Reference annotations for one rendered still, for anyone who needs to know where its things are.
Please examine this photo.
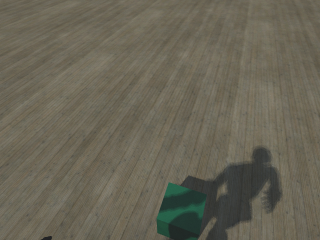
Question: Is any carton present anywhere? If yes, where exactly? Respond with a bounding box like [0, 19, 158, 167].
[156, 182, 207, 240]

